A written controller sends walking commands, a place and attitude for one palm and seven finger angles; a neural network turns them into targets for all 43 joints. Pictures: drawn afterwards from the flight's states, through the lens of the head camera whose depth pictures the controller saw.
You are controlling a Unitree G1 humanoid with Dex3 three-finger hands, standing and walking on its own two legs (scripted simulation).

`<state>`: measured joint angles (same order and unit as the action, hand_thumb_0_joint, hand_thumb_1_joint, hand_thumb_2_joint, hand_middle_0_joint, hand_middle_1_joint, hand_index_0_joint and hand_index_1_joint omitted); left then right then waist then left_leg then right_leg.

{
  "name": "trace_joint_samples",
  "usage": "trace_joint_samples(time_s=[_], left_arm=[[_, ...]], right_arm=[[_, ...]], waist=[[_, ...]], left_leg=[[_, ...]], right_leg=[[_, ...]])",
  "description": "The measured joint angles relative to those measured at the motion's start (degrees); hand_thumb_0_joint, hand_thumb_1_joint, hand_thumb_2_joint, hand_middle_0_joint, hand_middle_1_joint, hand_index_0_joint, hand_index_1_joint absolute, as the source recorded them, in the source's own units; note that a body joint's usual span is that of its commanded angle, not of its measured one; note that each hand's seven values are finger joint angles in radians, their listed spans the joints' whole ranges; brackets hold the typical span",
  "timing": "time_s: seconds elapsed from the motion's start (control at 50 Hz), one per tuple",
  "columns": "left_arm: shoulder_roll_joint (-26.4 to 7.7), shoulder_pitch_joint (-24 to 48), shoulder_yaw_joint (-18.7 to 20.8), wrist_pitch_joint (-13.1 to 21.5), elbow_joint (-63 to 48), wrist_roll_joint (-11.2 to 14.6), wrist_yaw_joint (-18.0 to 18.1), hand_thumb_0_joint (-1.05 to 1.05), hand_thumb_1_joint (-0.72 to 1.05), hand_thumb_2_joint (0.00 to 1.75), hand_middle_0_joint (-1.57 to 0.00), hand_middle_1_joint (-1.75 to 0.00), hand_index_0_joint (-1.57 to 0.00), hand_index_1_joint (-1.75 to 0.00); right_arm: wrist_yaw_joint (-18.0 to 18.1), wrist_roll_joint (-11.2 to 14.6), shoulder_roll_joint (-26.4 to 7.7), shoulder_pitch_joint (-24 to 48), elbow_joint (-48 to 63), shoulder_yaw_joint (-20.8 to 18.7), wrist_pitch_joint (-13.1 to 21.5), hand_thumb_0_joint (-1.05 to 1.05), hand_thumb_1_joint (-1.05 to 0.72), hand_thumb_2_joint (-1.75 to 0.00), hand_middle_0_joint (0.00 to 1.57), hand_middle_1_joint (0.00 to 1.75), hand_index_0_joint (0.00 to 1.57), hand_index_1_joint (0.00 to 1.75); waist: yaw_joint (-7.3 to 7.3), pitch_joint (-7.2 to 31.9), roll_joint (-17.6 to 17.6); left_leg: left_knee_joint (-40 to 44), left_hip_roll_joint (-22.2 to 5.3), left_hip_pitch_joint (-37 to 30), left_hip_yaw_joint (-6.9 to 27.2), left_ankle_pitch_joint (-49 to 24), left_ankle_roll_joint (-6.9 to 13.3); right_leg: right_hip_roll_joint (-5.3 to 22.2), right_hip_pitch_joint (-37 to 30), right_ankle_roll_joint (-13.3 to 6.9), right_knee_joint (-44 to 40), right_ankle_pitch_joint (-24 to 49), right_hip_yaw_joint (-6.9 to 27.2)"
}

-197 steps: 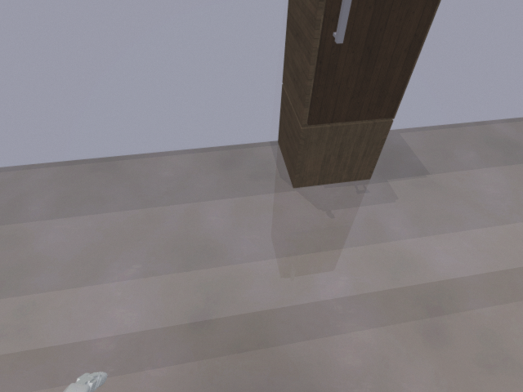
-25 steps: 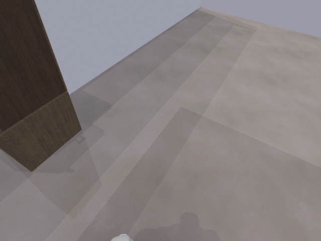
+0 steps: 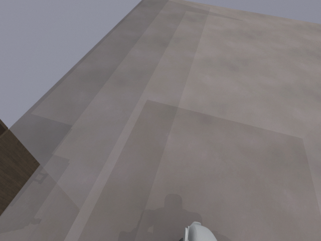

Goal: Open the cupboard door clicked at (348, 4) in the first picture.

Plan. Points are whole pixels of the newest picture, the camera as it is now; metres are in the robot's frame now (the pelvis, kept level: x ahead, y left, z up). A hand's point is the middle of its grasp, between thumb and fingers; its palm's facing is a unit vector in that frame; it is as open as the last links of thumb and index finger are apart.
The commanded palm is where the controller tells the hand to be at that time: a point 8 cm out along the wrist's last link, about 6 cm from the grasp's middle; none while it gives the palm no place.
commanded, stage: walk to a spot facing it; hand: left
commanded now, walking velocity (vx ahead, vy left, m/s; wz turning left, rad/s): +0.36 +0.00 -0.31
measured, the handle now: out of the picture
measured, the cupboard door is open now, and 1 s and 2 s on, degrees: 0 0 0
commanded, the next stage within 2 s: turn to face it in 0.36 s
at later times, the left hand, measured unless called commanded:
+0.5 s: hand (115, 208) +0.24 +0.14 -0.17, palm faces +0.01 -0.99 -0.17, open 7.3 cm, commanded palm none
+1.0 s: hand (105, 164) +0.38 +0.20 -0.16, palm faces +0.21 -0.94 -0.26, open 7.4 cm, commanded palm none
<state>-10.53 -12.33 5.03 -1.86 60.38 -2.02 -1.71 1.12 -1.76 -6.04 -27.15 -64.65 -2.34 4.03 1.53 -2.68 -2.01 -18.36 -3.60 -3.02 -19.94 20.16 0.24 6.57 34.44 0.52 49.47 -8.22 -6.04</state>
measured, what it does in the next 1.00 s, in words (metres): walks ahead: right foot, then left foot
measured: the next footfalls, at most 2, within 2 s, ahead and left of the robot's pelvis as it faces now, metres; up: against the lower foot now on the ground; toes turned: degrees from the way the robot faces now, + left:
right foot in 0.14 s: +0.22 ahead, -0.13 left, +0.00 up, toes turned -12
left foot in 0.60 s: +0.40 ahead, +0.10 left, +0.00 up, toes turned +9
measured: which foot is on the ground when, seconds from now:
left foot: down 0.00-0.14, up 0.16-0.58, down 0.60-1.00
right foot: up 0.00-0.12, down 0.14-0.62, up 0.64-1.00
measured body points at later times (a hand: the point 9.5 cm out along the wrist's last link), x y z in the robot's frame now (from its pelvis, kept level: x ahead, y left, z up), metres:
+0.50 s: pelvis +0.22 -0.03 +0.00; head +0.23 -0.03 +0.45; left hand +0.24 +0.19 -0.16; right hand +0.28 -0.28 -0.14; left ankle +0.33 +0.11 -0.70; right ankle +0.18 -0.12 -0.74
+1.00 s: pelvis +0.30 -0.02 -0.01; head +0.34 -0.02 +0.44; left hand +0.37 +0.25 -0.14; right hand +0.39 -0.25 -0.16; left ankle +0.36 +0.09 -0.74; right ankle +0.33 -0.16 -0.71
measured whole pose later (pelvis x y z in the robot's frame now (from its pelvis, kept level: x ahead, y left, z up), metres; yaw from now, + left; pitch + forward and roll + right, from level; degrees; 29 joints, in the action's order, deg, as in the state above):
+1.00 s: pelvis +0.30 -0.02 -0.01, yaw +10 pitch +1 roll +0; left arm -11.6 -7.0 4.9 -2.2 53.1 -0.8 1.0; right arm -0.6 -1.7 -10.8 -12.5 -55.4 -4.0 -2.0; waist 2.0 -3.2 1.4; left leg -28.0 1.6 21.4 0.7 7.6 2.0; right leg 3.4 23.5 4.3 46.9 -24.0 -1.3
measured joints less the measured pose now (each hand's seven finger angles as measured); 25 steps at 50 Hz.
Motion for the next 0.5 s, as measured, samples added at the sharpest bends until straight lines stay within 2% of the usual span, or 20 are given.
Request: trace_joint_samples(time_s=[0.06, 0.1, 0.14, 0.16, 0.2, 0.22, 0.26, 0.3, 0.38, 0.5], left_arm=[[0.29, 2.69, -0.39, 0.44, -0.59, 0.10, -0.08, 0.01, 0.93, 0.90, -0.19, -0.30, -0.19, -0.29], [0.49, 4.26, -0.66, 1.36, -1.40, 0.10, -0.05, 0.01, 0.93, 0.90, -0.19, -0.30, -0.19, -0.29], [0.14, 4.89, -0.79, 3.22, -2.33, -0.10, -0.02, 0.01, 0.92, 0.90, -0.19, -0.30, -0.19, -0.29], [0.13, 5.15, -0.64, 4.27, -2.60, -0.04, 0.25, 0.01, 0.92, 0.90, -0.19, -0.30, -0.20, -0.29], [0.41, 5.18, -0.68, 5.27, -2.65, 0.74, 0.93, 0.01, 0.92, 0.90, -0.19, -0.30, -0.20, -0.29], [0.58, 4.85, -0.78, 5.30, -2.43, 0.99, 1.19, 0.01, 0.92, 0.90, -0.19, -0.30, -0.20, -0.29], [1.03, 3.52, -1.13, 5.29, -1.65, 1.21, 1.68, 0.00, 0.92, 0.90, -0.19, -0.30, -0.20, -0.29], [1.14, 1.96, -0.68, 5.50, -0.81, 1.30, 2.67, 0.00, 0.94, 0.90, -0.20, -0.30, -0.20, -0.29], [1.13, -1.02, -1.47, 5.35, 0.92, 0.84, 2.53, -0.01, 0.95, 0.90, -0.20, -0.30, -0.20, -0.29], [1.95, -4.31, -2.26, 5.55, 2.36, 0.67, 1.96, 0.00, 0.93, 0.90, -0.20, -0.30, -0.20, -0.29]], right_arm=[[-0.14, -0.26, 0.49, -1.70, -1.10, 0.20, -0.26, 0.00, -0.92, -0.90, 0.20, 0.30, 0.20, 0.30], [-0.29, -0.23, 0.74, -2.81, -1.95, 0.27, -0.60, 0.01, -0.91, -0.90, 0.20, 0.30, 0.20, 0.30], [-0.68, 0.21, 1.37, -4.04, -3.04, 0.37, -1.20, 0.01, -0.91, -0.90, 0.20, 0.30, 0.20, 0.30], [-0.93, 0.62, 1.52, -3.69, -3.49, 0.45, -1.72, 0.01, -0.91, -0.90, 0.20, 0.30, 0.21, 0.30], [-1.06, 1.21, 1.25, -1.43, -3.33, 0.33, -2.67, 0.01, -0.91, -0.90, 0.20, 0.30, 0.21, 0.30], [-1.03, 1.27, 0.99, -0.05, -2.83, 0.10, -2.86, 0.01, -0.91, -0.90, 0.20, 0.30, 0.21, 0.30], [-0.92, 0.96, 0.18, 3.18, -1.17, -0.29, -3.01, 0.01, -0.91, -0.90, 0.20, 0.30, 0.20, 0.30], [-0.78, 0.59, -0.76, 6.55, 1.16, -0.71, -2.89, 0.01, -0.91, -0.90, 0.20, 0.30, 0.20, 0.30], [-0.45, 0.04, -3.04, 12.13, 4.97, -1.54, -3.07, 0.02, -0.94, -0.90, 0.20, 0.30, 0.20, 0.30], [-1.90, 0.30, -5.14, 16.08, 6.91, -1.67, -2.82, 0.02, -0.94, -0.90, 0.20, 0.30, 0.20, 0.30]], waist=[[1.52, -1.32, 1.28], [2.03, -2.00, 2.43], [1.49, -1.89, 2.31], [0.76, -1.97, 2.27], [0.42, -2.48, 2.40], [0.36, -2.36, 2.42], [0.11, -1.50, 2.47], [0.03, -0.41, 2.90], [0.17, 1.41, 3.95], [-1.59, 1.60, 3.38]], left_leg=[[-1.00, -0.95, -2.25, -1.21, 2.94, -1.66], [-3.84, -2.53, -3.07, -1.77, 5.87, -3.02], [-13.63, -4.77, -1.11, -1.62, 9.01, -3.53], [-23.28, -5.70, 2.33, 0.85, 9.24, -3.18], [-43.17, -4.96, 11.05, 8.75, 9.05, -2.01], [-49.95, -4.50, 15.12, 11.25, 7.24, -1.62], [-55.69, -4.50, 22.26, 13.70, 3.04, -1.21], [-54.16, -5.26, 27.93, 14.98, 0.05, -1.24], [-43.94, -6.50, 34.46, 15.50, -5.01, -2.21], [-26.55, -5.99, 33.46, 14.61, -9.76, -2.69]], right_leg=[[-1.34, -2.44, -1.58, -7.06, -2.37, -1.78], [-3.16, -5.06, -3.12, -10.93, -4.35, -3.26], [-4.47, -9.13, -4.94, -15.35, -1.67, -4.33], [-4.83, -8.78, -5.50, -13.27, -1.39, -4.17], [-5.51, -10.15, -6.05, -10.80, -4.71, -4.02], [-5.81, -11.76, -6.05, -11.49, -5.81, -4.01], [-6.42, -15.16, -5.29, -14.76, -5.92, -3.69], [-7.10, -18.19, -5.13, -18.48, -5.28, -3.38], [-7.63, -22.94, -4.70, -23.80, -5.05, -3.15], [-7.48, -28.06, -2.93, -26.44, -7.72, -3.41]])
